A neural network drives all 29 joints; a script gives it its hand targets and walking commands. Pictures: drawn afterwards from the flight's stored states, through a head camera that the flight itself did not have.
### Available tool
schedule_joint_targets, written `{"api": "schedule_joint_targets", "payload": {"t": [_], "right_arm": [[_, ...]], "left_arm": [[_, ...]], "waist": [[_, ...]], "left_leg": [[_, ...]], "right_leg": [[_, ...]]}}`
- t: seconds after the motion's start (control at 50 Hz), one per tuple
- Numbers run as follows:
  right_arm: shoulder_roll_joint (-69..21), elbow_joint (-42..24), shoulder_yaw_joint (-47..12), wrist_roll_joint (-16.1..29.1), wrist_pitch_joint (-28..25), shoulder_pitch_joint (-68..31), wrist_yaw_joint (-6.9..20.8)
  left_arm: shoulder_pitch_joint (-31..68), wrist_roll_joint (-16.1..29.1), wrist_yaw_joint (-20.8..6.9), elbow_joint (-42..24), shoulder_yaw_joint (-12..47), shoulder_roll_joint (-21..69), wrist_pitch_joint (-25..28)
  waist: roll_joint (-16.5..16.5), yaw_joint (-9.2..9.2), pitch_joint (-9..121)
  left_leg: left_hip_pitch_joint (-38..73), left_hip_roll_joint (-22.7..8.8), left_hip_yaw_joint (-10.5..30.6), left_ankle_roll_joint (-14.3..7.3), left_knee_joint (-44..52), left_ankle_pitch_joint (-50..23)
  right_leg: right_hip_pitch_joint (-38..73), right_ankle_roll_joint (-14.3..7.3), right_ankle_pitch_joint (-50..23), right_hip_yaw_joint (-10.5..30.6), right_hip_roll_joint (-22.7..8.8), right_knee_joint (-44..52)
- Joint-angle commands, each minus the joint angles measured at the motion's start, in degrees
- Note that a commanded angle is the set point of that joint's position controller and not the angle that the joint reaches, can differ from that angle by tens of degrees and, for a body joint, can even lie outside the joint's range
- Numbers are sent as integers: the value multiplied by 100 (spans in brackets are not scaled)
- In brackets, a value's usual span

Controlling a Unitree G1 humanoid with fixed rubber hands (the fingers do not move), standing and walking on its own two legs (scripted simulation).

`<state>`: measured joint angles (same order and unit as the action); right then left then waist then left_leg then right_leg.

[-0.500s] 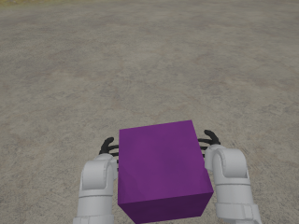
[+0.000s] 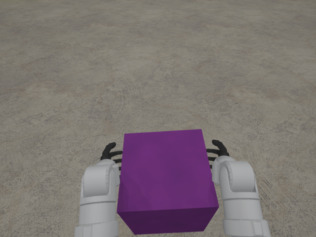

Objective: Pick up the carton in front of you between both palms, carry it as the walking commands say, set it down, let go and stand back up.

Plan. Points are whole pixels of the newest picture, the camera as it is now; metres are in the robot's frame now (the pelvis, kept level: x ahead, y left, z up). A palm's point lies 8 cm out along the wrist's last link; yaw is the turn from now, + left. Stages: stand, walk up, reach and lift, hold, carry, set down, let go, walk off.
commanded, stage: carry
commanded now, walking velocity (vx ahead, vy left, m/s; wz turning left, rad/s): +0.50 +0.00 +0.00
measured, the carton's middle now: (166, 185) +0.30 -0.01 -0.03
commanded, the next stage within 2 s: none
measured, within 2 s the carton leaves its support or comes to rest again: neither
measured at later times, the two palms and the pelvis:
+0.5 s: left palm (123, 93) +0.58 +0.13 +0.09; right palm (201, 88) +0.61 -0.16 +0.08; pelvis +0.31 -0.04 +0.01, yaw +5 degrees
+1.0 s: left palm (123, 54) +0.93 +0.15 +0.08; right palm (182, 51) +0.91 -0.13 +0.09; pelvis +0.62 +0.02 +0.02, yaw +0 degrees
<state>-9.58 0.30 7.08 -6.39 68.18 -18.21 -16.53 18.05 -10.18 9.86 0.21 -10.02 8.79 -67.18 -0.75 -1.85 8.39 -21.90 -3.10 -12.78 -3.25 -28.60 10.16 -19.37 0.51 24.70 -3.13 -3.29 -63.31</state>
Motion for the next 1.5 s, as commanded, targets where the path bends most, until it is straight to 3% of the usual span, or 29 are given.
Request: {"api": "schedule_joint_targets", "payload": {"t": [0.0,0.06,0.14,0.22,0.28,0.3,0.32,0.34,0.4,0.44,0.5,0.6,0.68,0.7,0.72,0.74,0.76,0.82,0.86,0.96,1.02,1.08,1.16,1.18,1.2,1.22,1.24,1.3,1.48], "right_arm": [[-6029,-1500,-3480,2824,-125,-3710,2847],[-6015,-847,-3488,2708,-55,-2910,2905],[-5626,-1263,-3495,2670,-19,-2860,2902],[-5444,-479,-3425,2385,233,-2664,2834],[-5393,-1138,-3625,2576,230,-3429,2761],[-5316,-750,-3690,2434,299,-3167,2739],[-5456,-726,-3601,2457,296,-3122,2746],[-5292,-665,-3515,2323,312,-3210,2715],[-5850,-927,-3711,2646,199,-3677,2756],[-6145,-846,-3669,2682,96,-3596,2764],[-6088,-982,-3712,2726,78,-3493,2637],[-5823,-1888,-3737,2537,130,-3622,2444],[-5489,-828,-3500,2261,320,-2595,2519],[-5426,-456,-3439,2249,338,-2406,2602],[-5531,-391,-3480,2251,287,-2320,2654],[-5503,-579,-3414,2136,215,-2515,2672],[-5741,-389,-3511,2308,232,-2732,2741],[-6211,-1263,-3814,2678,-46,-3347,2820],[-5935,-1397,-3612,2869,-20,-3726,2834],[-5685,-1599,-3549,2829,149,-3148,2811],[-5511,-1402,-3564,2637,255,-2759,2765],[-5386,-1028,-3475,2437,304,-2783,2740],[-5401,-926,-3612,2351,347,-2788,2805],[-5501,-875,-3714,2466,345,-2907,2761],[-5445,-1114,-3752,2450,331,-3160,2734],[-5623,-744,-3696,2489,300,-3004,2729],[-5847,-983,-3788,2614,180,-3194,2737],[-6060,-1120,-3840,2699,-8,-3360,2628],[-5737,-1748,-3829,2454,-16,-3081,2411]], "left_arm": [[2840,2724,-1835,-655,4241,6646,121],[2947,2714,-1739,-1178,4319,6496,155],[2766,2873,-1702,-1232,4560,6432,39],[2596,2676,-1814,-444,3985,6098,-219],[2877,2938,-1939,-591,4128,6066,-245],[2669,2804,-1960,-473,3868,5891,-291],[2760,2712,-1961,-573,3810,5661,-306],[2500,2611,-1995,131,3829,5639,-329],[3012,2789,-2010,-516,3793,6162,-136],[3617,2981,-2003,-1279,4083,6240,-83],[3414,3072,-1984,-1280,3882,6221,-125],[3092,3041,-1968,-1279,3971,6091,-249],[2488,2697,-1922,-721,3898,5739,-435],[2645,2632,-1963,-731,3918,5664,-444],[2655,2701,-1967,-581,3978,5824,-431],[2684,2658,-2014,-446,4090,5947,-410],[2866,2663,-2028,-595,4138,6042,-321],[2941,2746,-2003,-690,4128,6405,-178],[3315,2879,-1842,-1062,4305,6435,-60],[2926,2762,-1607,-1548,4298,6226,-9],[2532,2758,-1583,-1386,4224,6275,-132],[2297,2491,-1748,-750,4267,6063,-270],[2510,2712,-1902,-634,4155,6033,-308],[2432,2750,-1942,-712,4078,5881,-299],[2319,2832,-1979,-333,3994,6201,-235],[2421,2713,-1994,-508,3887,5839,-246],[2642,2783,-1987,-684,3982,6041,-158],[3013,2986,-1964,-1194,4000,6395,-106],[2430,2962,-1939,-1087,4075,6117,-120]], "waist": [[533,38,1574],[1131,108,1190],[1327,63,1174],[749,76,412],[672,152,788],[171,253,1159],[-1307,355,1930],[-2093,412,1578],[-524,339,1518],[-46,281,1380],[-883,327,1030],[-1179,280,1196],[-672,201,917],[28,160,1100],[344,19,1713],[1669,-59,1897],[2147,4,1793],[151,39,1618],[834,104,1581],[988,53,1532],[742,54,1225],[1106,44,692],[553,260,735],[-215,344,1445],[-1968,352,1890],[-1823,332,1743],[-1245,329,1814],[-164,277,1581],[-975,273,1372]], "left_leg": [[2782,-1662,1854,-446,1553,-1449],[2173,-1312,969,-349,2004,-127],[2407,-1253,797,-324,1964,-337],[1835,-1167,709,-237,1745,-323],[2228,-829,260,-25,494,-1894],[1363,-733,15,251,-720,-2362],[144,-134,170,524,-2375,-879],[-1816,511,348,659,-3742,1646],[-2321,-311,1129,315,-3957,1600],[-1297,-379,1005,366,-2842,998],[-933,-261,560,427,-1294,635],[-491,-41,137,348,-336,-632],[406,-2,43,201,416,-750],[1393,144,-108,123,346,-321],[2409,-692,950,-230,810,-101],[3597,-1661,3194,-705,1001,-333],[4283,-1961,3480,-1024,1150,-1803],[3771,-1851,2510,-660,1165,-3055],[3383,-1560,1807,-178,1323,-2483],[3423,-1282,1076,-227,1507,-2392],[3268,-1220,820,-432,1591,-2088],[3088,-1157,429,-217,1543,-2266],[1858,-714,-151,130,-217,-2584],[722,-413,-40,364,-1852,-2086],[-694,347,233,610,-3315,574],[-1805,431,776,493,-4550,1727],[-1913,28,1140,391,-4743,1626],[-1481,-408,1190,344,-3407,707],[-1154,-284,524,332,-1075,-609]], "right_leg": [[-1605,-2,-704,-52,-212,817],[-1120,11,-1438,-294,-222,2093],[-897,-97,-2110,-662,-76,3079],[-777,-10,-2124,-897,-188,3177],[196,-150,-1591,-1233,204,4025],[1626,-283,-1650,-956,15,3838],[3112,-784,-1794,1035,-1300,4046],[4001,-1539,-3480,2715,-2127,4521],[3584,-1243,-4561,1684,-1842,4381],[2518,-931,-2929,831,-1587,4974],[1862,-724,-1312,124,-1309,5370],[2279,-642,-2541,-373,-1185,5078],[2000,-476,-3181,-633,-1116,4066],[1549,-339,-3373,-780,-945,3505],[794,-60,-2723,-1137,-517,2147],[-767,184,-1185,-889,61,751],[-2021,180,341,-340,372,-131],[-2226,-73,-212,105,-267,-318],[-1947,-119,-852,45,-271,139],[-1773,-61,-1502,-238,-319,1471],[-1663,-64,-1616,-453,-241,2554],[-1322,-159,-2142,-873,-81,3174],[824,-299,-2043,-1239,215,3731],[2472,-648,-1666,82,-463,3782],[3368,-1196,-1872,2555,-1850,4530],[3987,-1630,-3182,2998,-2088,4727],[3840,-1501,-4077,2533,-2063,4450],[2827,-747,-3599,870,-1565,4825],[2642,-957,-3287,-86,-1324,5100]]}}
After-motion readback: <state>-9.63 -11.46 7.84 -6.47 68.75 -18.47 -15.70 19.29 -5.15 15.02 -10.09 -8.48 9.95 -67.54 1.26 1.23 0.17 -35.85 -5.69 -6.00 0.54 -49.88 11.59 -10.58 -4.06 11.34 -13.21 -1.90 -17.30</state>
